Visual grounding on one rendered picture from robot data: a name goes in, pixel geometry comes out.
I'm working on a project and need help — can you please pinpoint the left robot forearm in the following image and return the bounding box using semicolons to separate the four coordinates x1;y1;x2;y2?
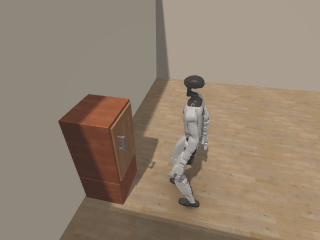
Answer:
178;139;197;167

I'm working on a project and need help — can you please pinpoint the right robot forearm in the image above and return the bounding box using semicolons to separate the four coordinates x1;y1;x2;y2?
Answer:
200;118;210;137

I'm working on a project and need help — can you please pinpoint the robot left thigh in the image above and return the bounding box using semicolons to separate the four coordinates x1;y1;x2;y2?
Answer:
173;151;195;184

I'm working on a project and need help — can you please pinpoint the cupboard door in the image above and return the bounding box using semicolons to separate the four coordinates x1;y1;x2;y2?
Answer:
110;102;136;181

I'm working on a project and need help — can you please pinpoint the right robot hand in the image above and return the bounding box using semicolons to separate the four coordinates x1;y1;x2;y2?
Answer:
198;135;208;150

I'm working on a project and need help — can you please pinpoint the left robot hand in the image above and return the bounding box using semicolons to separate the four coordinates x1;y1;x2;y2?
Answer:
168;164;184;180

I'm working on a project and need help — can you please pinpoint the left robot shin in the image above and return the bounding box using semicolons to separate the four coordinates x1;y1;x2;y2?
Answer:
174;180;195;203

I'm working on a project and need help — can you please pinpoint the robot left upper arm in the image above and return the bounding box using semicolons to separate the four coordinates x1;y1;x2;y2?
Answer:
185;108;199;145

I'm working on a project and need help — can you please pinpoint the robot right upper arm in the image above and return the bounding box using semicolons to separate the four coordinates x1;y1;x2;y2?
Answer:
198;93;210;122

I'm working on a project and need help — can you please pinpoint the handle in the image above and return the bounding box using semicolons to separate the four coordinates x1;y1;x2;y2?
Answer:
116;136;127;151

